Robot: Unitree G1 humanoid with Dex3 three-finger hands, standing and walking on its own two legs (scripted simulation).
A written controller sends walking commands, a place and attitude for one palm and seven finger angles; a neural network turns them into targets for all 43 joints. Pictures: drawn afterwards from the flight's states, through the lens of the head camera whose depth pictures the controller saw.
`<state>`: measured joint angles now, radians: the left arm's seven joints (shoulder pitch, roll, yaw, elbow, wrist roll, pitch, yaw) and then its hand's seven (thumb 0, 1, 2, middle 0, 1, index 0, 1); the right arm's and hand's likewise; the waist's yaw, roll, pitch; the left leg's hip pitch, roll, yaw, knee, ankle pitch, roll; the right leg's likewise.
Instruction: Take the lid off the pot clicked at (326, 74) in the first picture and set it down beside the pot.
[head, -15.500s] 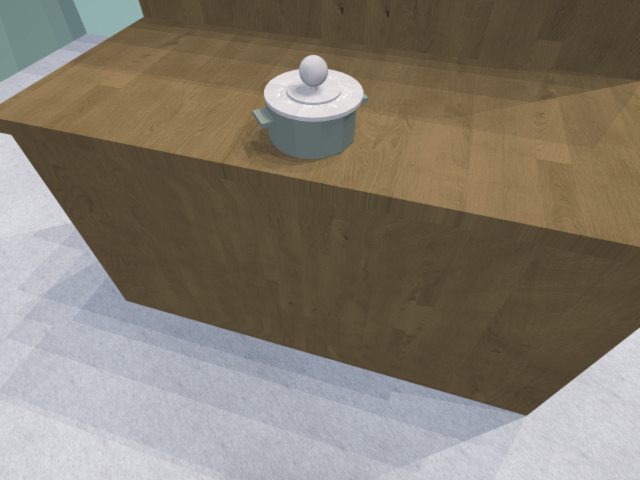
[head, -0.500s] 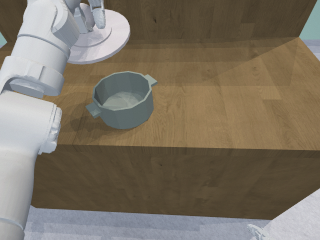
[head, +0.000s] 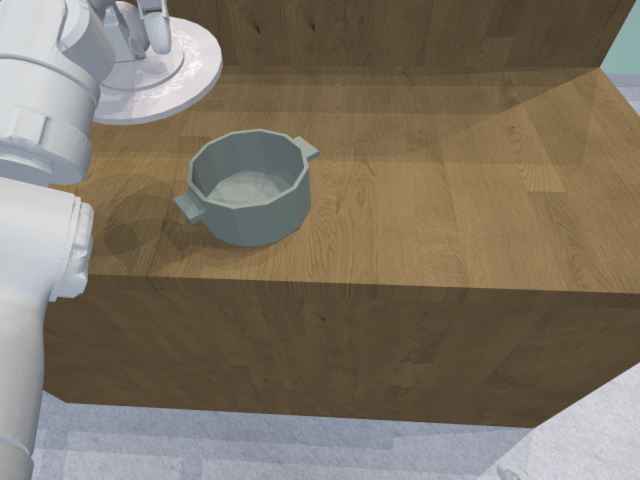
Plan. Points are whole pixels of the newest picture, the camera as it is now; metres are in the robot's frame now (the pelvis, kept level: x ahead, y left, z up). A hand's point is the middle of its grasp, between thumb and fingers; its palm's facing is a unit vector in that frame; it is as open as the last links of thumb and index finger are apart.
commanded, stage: move the lid sideways beside the pot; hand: left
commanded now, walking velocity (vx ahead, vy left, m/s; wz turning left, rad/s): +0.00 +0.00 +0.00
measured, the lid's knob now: (124, 30) +0.52 +0.19 +0.30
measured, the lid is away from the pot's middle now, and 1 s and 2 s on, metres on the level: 0.10 0.22 0.22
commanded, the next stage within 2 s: lower the lid onto the table in 1.20 s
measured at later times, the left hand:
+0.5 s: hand (67, 33) +0.49 +0.24 +0.31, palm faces -0.18 -0.07 -0.98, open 5.1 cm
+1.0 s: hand (12, 52) +0.48 +0.30 +0.30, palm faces -0.22 -0.08 -0.97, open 5.0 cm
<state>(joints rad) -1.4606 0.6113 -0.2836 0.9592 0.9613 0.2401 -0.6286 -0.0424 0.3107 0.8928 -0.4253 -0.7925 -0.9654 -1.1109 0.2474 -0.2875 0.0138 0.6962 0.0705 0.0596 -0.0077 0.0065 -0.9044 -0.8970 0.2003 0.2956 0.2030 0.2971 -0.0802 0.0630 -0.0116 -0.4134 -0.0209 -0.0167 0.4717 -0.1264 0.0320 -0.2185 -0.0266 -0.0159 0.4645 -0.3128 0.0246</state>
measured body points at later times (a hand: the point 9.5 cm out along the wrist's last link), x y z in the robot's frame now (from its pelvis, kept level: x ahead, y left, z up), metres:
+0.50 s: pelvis +0.02 +0.00 +0.00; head +0.06 -0.02 +0.45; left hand +0.50 +0.24 +0.36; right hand +0.08 -0.28 -0.13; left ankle +0.07 +0.10 -0.74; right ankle -0.05 -0.14 -0.74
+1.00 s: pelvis +0.01 +0.00 +0.00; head +0.06 -0.01 +0.45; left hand +0.49 +0.30 +0.35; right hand +0.08 -0.28 -0.13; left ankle +0.07 +0.10 -0.74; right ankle -0.05 -0.14 -0.74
